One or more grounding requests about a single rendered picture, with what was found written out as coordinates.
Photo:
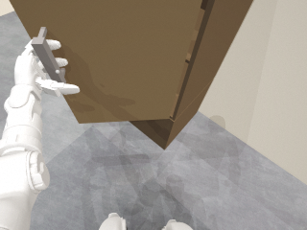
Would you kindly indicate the left robot hand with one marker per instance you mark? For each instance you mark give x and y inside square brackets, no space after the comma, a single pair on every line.
[27,72]

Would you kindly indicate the left robot shin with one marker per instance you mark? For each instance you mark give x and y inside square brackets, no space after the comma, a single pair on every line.
[112,215]

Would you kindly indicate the robot shin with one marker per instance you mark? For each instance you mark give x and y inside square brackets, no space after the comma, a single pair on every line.
[112,215]
[171,220]

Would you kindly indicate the right robot shin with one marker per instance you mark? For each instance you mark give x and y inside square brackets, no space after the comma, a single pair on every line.
[171,220]

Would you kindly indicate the handle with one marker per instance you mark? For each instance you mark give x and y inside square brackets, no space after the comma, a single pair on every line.
[46,57]

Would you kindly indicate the left robot upper arm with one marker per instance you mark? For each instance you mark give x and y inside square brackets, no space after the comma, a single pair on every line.
[23,176]

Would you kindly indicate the robot left forearm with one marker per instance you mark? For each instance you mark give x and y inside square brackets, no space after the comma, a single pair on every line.
[23,129]

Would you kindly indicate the cupboard door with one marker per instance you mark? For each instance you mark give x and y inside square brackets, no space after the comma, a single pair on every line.
[126,56]

